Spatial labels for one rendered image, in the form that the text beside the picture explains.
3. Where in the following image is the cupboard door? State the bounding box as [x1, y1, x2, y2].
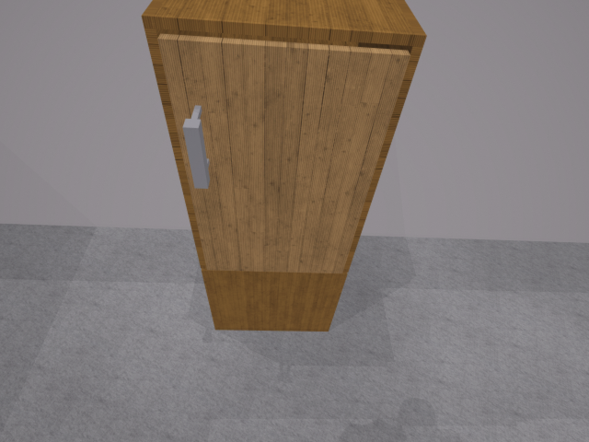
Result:
[157, 33, 410, 273]

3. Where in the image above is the handle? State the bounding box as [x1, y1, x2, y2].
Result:
[182, 105, 210, 189]

